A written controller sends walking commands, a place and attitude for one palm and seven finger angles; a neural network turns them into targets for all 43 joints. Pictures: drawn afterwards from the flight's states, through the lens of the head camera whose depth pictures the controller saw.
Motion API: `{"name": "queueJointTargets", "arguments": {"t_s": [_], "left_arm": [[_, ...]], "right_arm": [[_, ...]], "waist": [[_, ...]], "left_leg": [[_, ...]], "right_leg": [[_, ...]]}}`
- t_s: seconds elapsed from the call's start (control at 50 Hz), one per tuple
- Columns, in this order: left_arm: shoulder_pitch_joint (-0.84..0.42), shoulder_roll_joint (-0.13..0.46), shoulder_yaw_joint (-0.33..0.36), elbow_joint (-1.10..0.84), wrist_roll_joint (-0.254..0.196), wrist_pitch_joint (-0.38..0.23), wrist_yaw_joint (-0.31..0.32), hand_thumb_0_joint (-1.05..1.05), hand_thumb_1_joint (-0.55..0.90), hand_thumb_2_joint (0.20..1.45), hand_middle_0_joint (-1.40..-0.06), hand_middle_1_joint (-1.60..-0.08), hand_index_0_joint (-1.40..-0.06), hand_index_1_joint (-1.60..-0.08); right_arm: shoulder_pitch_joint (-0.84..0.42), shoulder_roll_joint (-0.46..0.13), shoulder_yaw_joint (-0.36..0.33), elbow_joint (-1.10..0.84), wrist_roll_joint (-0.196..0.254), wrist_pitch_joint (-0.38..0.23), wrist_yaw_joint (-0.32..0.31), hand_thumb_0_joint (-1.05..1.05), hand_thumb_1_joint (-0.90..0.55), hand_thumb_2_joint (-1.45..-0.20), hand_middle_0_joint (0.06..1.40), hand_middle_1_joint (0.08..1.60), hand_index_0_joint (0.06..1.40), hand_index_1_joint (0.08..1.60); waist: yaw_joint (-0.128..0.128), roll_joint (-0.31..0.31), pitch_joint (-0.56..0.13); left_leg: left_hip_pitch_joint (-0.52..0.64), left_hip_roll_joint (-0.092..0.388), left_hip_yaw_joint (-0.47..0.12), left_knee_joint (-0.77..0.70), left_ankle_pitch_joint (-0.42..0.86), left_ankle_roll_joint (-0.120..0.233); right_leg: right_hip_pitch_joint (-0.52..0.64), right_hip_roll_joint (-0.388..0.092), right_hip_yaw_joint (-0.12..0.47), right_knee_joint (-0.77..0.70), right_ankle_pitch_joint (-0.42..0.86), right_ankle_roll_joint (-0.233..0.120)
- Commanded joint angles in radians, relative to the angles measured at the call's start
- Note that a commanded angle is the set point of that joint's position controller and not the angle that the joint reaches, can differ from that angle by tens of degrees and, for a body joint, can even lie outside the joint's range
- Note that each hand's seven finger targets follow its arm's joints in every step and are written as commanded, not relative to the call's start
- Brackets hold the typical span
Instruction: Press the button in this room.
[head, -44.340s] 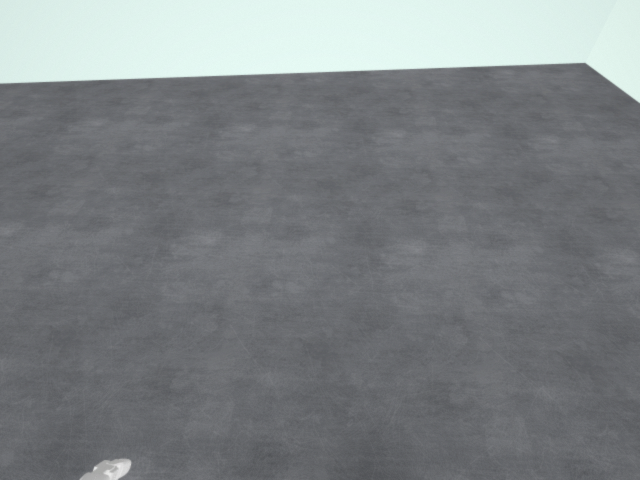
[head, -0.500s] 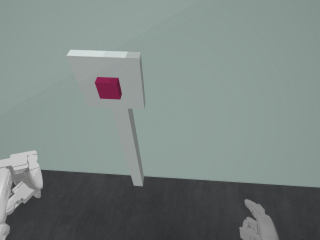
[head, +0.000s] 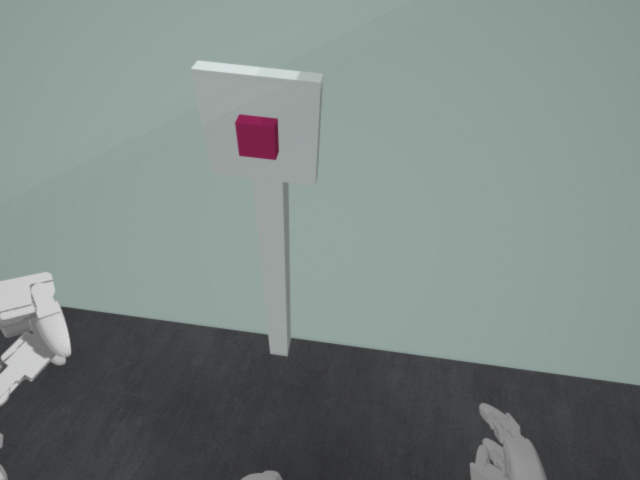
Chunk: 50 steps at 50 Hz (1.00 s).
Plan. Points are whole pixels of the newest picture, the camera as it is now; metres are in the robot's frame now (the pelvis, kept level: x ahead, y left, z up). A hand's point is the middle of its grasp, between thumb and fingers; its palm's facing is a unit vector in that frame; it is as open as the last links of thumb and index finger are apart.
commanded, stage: step back with the hand held close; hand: left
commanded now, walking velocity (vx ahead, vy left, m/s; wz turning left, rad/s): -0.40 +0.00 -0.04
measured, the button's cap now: (258, 136) +0.59 +0.15 +0.12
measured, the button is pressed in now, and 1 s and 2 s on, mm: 0 0 0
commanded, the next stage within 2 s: stop stepping back and stand still in 0.40 s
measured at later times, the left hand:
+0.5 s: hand (12, 473) +0.09 +0.21 +0.19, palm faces +0.25 -0.87 -0.43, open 3.1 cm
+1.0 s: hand out of the picture -0.01 +0.27 +0.18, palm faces +0.42 -0.83 -0.38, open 3.1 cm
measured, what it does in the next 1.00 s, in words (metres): walks backwards: right foot, then left foot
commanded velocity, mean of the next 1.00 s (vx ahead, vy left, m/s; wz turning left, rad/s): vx -0.07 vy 0.01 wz -0.02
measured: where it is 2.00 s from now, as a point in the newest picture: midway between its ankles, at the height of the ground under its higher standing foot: outside the picture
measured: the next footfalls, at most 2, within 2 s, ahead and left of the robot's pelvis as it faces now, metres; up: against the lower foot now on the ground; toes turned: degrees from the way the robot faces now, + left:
right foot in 0.46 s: -0.14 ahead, -0.06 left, +0.00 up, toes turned +1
left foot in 0.60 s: +0.04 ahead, +0.07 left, +0.00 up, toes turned -6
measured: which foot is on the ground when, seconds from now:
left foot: down 0.00-0.48, up 0.50-0.58, down 0.60-0.74, up 0.76-0.96, down 0.98-1.00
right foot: down 0.00-0.10, up 0.12-0.44, down 0.46-1.00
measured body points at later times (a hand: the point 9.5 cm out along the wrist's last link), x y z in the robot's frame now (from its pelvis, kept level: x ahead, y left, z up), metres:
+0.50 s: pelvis -0.12 +0.00 +0.00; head -0.09 +0.03 +0.45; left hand +0.07 +0.26 +0.21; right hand +0.06 -0.22 -0.07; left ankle +0.08 +0.08 -0.71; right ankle -0.26 -0.11 -0.72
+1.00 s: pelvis -0.19 +0.03 +0.01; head -0.22 +0.05 +0.46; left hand -0.03 +0.31 +0.20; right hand -0.08 -0.25 -0.07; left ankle -0.19 +0.15 -0.72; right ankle -0.22 -0.10 -0.72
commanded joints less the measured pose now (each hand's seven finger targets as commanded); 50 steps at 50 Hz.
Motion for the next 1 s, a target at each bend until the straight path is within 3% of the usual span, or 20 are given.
{"name": "queueJointTargets", "arguments": {"t_s": [0.0, 0.04, 0.08, 0.12, 0.2, 0.38, 0.44, 0.48, 0.5, 0.52, 0.58, 0.62, 0.68, 0.7, 0.72, 0.74, 0.84, 0.92, 0.96, 0.98], "left_arm": [[-0.072, 0.170, 0.092, -0.200, -0.013, -0.068, 0.040, 0.000, 0.900, 0.900, -1.300, -1.500, -1.300, -1.500], [-0.064, 0.177, 0.098, -0.200, -0.018, -0.065, 0.042, 0.000, 0.900, 0.900, -1.300, -1.500, -1.300, -1.500], [-0.051, 0.178, 0.122, -0.251, -0.012, -0.084, 0.039, 0.000, 0.900, 0.900, -1.300, -1.500, -1.300, -1.500], [-0.081, 0.203, 0.157, -0.255, 0.011, -0.095, 0.040, 0.000, 0.900, 0.900, -1.300, -1.500, -1.300, -1.500], [0.002, 0.172, 0.137, -0.232, -0.015, -0.092, 0.036, 0.000, 0.900, 0.900, -1.300, -1.500, -1.300, -1.500], [-0.001, 0.199, 0.095, -0.271, -0.061, -0.103, 0.000, 0.000, 0.900, 0.900, -1.300, -1.500, -1.300, -1.500], [-0.016, 0.302, 0.190, -0.304, -0.080, -0.129, 0.006, 0.000, 0.900, 0.900, -1.300, -1.500, -1.300, -1.500], [-0.027, 0.355, 0.258, -0.295, -0.082, -0.133, 0.011, 0.000, 0.900, 0.900, -1.300, -1.500, -1.300, -1.500], [0.007, 0.247, 0.168, -0.203, -0.076, -0.105, -0.011, 0.000, 0.900, 0.900, -1.300, -1.500, -1.300, -1.500], [0.037, 0.243, 0.177, -0.191, -0.071, -0.077, -0.016, 0.000, 0.900, 0.900, -1.300, -1.500, -1.300, -1.500], [-0.004, 0.193, 0.129, -0.122, -0.072, -0.018, -0.020, 0.000, 0.900, 0.900, -1.300, -1.500, -1.300, -1.500], [-0.058, 0.167, 0.097, -0.028, -0.064, -0.016, -0.007, 0.000, 0.900, 0.900, -1.300, -1.500, -1.300, -1.500], [-0.049, 0.190, 0.118, -0.098, -0.043, -0.007, -0.001, 0.000, 0.900, 0.900, -1.300, -1.500, -1.300, -1.500], [-0.016, 0.192, 0.115, -0.118, -0.036, -0.009, -0.006, 0.000, 0.900, 0.900, -1.300, -1.500, -1.300, -1.500], [0.029, 0.217, 0.123, -0.147, -0.031, -0.014, -0.008, 0.000, 0.900, 0.900, -1.300, -1.500, -1.300, -1.500], [0.019, 0.229, 0.134, -0.218, -0.043, -0.017, -0.003, 0.000, 0.900, 0.900, -1.300, -1.500, -1.300, -1.500], [-0.066, 0.189, 0.082, -0.197, -0.009, -0.047, 0.005, 0.000, 0.900, 0.900, -1.300, -1.500, -1.300, -1.500], [-0.104, 0.151, 0.072, -0.108, 0.000, -0.056, 0.041, 0.000, 0.900, 0.900, -1.300, -1.500, -1.300, -1.500], [-0.113, 0.153, 0.072, -0.177, -0.005, -0.068, 0.044, 0.000, 0.900, 0.900, -1.300, -1.500, -1.300, -1.500], [-0.142, 0.181, 0.090, -0.206, 0.000, -0.075, 0.042, 0.000, 0.900, 0.900, -1.300, -1.500, -1.300, -1.500]], "right_arm": [[-0.076, -0.114, -0.052, -0.117, -0.004, -0.044, -0.002, 0.000, -0.900, -0.900, 0.200, 0.300, 0.200, 0.300], [-0.096, -0.120, -0.045, -0.120, -0.004, -0.041, -0.011, 0.000, -0.900, -0.900, 0.200, 0.300, 0.200, 0.300], [-0.125, -0.152, -0.051, -0.140, -0.003, -0.059, -0.021, 0.000, -0.900, -0.900, 0.200, 0.300, 0.200, 0.300], [-0.109, -0.113, -0.058, -0.115, -0.022, -0.087, -0.015, 0.000, -0.900, -0.900, 0.200, 0.300, 0.200, 0.300], [-0.121, -0.110, -0.074, -0.091, -0.015, -0.107, 0.010, 0.000, -0.900, -0.900, 0.200, 0.300, 0.200, 0.300], [-0.077, -0.087, -0.050, -0.017, -0.031, -0.118, 0.034, 0.000, -0.900, -0.900, 0.200, 0.300, 0.200, 0.300], [-0.092, -0.065, -0.040, -0.005, -0.018, -0.079, 0.018, 0.000, -0.900, -0.900, 0.200, 0.300, 0.200, 0.300], [-0.152, -0.058, -0.014, -0.053, -0.028, -0.099, -0.001, 0.000, -0.900, -0.900, 0.200, 0.300, 0.200, 0.300], [-0.131, -0.075, -0.040, -0.045, 0.004, -0.093, -0.003, 0.000, -0.900, -0.900, 0.200, 0.300, 0.200, 0.300], [-0.146, -0.085, -0.037, -0.074, 0.012, -0.084, -0.008, 0.000, -0.900, -0.900, 0.200, 0.300, 0.200, 0.300], [-0.136, -0.124, -0.034, -0.078, 0.014, -0.088, -0.024, 0.000, -0.900, -0.900, 0.200, 0.300, 0.200, 0.300], [-0.109, -0.129, -0.032, -0.060, 0.017, -0.114, -0.014, 0.000, -0.900, -0.900, 0.200, 0.300, 0.200, 0.300], [-0.129, -0.117, -0.040, -0.087, 0.005, -0.097, -0.016, 0.000, -0.900, -0.900, 0.200, 0.300, 0.200, 0.300], [-0.118, -0.111, -0.048, -0.100, 0.007, -0.086, -0.007, 0.000, -0.900, -0.900, 0.200, 0.300, 0.200, 0.300], [-0.115, -0.100, -0.060, -0.104, 0.017, -0.072, -0.001, 0.000, -0.900, -0.900, 0.200, 0.300, 0.200, 0.300], [-0.136, -0.131, -0.077, -0.093, 0.018, -0.067, 0.006, 0.000, -0.900, -0.900, 0.200, 0.300, 0.200, 0.300], [-0.119, -0.092, -0.044, -0.061, 0.000, -0.096, -0.007, 0.000, -0.900, -0.900, 0.200, 0.300, 0.200, 0.300], [-0.068, -0.115, -0.056, -0.037, -0.009, -0.145, -0.041, 0.000, -0.900, -0.900, 0.200, 0.300, 0.200, 0.300], [-0.057, -0.150, -0.063, -0.067, -0.004, -0.151, -0.041, 0.000, -0.900, -0.900, 0.200, 0.300, 0.200, 0.300], [-0.051, -0.136, -0.060, -0.074, -0.001, -0.152, -0.029, 0.000, -0.900, -0.900, 0.200, 0.300, 0.200, 0.300]], "waist": [[-0.039, -0.155, -0.070], [-0.040, -0.070, -0.061], [-0.026, 0.284, -0.052], [-0.030, 0.269, -0.081], [-0.006, 0.107, -0.114], [-0.005, 0.271, -0.243], [-0.009, -0.059, -0.227], [0.012, -0.066, -0.188], [-0.008, -0.240, -0.164], [-0.016, -0.204, -0.152], [-0.024, 0.191, -0.124], [-0.014, 0.168, -0.043], [-0.001, 0.170, -0.012], [0.002, 0.080, -0.031], [0.003, -0.186, -0.037], [0.010, -0.309, 0.009], [-0.041, -0.069, 0.032], [-0.025, 0.038, -0.013], [-0.021, 0.303, -0.052], [-0.022, 0.277, -0.068]], "left_leg": [[0.220, 0.024, -0.066, 0.110, -0.057, -0.029], [0.198, 0.053, -0.104, -0.116, -0.043, -0.015], [-0.121, 0.280, -0.409, -0.499, -0.259, 0.073], [-0.284, 0.399, -0.515, -0.635, -0.382, 0.136], [-0.016, 0.298, -0.323, -0.506, -0.139, 0.098], [0.345, 0.168, -0.139, -0.530, 0.155, -0.131], [0.454, 0.052, -0.036, -0.015, 0.137, -0.094], [0.262, 0.040, -0.007, 0.086, 0.019, -0.086], [0.192, 0.005, -0.033, 0.090, 0.063, -0.069], [0.218, 0.024, -0.015, 0.019, 0.165, -0.052], [0.385, 0.140, -0.201, -0.309, 0.576, 0.034], [0.224, 0.233, -0.373, -0.475, 0.170, 0.078], [-0.118, 0.133, -0.249, -0.595, -0.340, -0.062], [-0.105, 0.046, -0.121, -0.405, -0.273, -0.101], [0.054, -0.071, 0.003, 0.100, -0.088, -0.096], [0.022, -0.073, -0.068, 0.452, -0.030, -0.089], [0.028, 0.081, -0.028, 0.158, 0.023, -0.040], [0.268, 0.042, 0.031, -0.299, 0.003, -0.009], [0.382, 0.239, -0.280, -0.380, 0.103, 0.072], [0.403, 0.315, -0.375, -0.383, 0.268, 0.107]], "right_leg": [[-0.211, -0.263, 0.285, -0.338, -0.335, -0.120], [-0.163, -0.165, 0.174, -0.220, -0.262, -0.065], [0.088, 0.031, 0.050, 0.203, -0.207, 0.008], [0.193, 0.080, 0.124, 0.656, -0.254, 0.012], [0.046, 0.069, 0.082, 0.526, -0.293, 0.014], [0.213, 0.091, -0.044, -0.296, -0.274, -0.058], [-0.074, -0.218, 0.138, -0.433, 0.052, -0.117], [0.008, -0.281, 0.116, -0.321, 0.353, -0.119], [0.095, -0.227, 0.062, -0.227, 0.459, -0.103], [0.101, -0.194, 0.038, -0.170, 0.471, -0.082], [0.044, 0.023, -0.031, 0.062, 0.041, 0.027], [0.084, 0.048, 0.048, 0.059, -0.361, 0.020], [0.371, 0.067, -0.031, -0.090, -0.365, -0.045], [0.333, 0.007, 0.018, -0.192, -0.413, -0.078], [0.018, -0.202, 0.293, -0.435, -0.646, -0.139], [-0.181, -0.386, 0.522, -0.544, -0.686, -0.217], [-0.063, -0.224, 0.133, -0.382, -0.392, -0.118], [0.046, -0.168, 0.140, -0.212, -0.316, -0.104], [-0.045, -0.023, 0.021, 0.096, -0.199, -0.023], [-0.106, 0.006, -0.022, 0.191, -0.278, 0.001]]}}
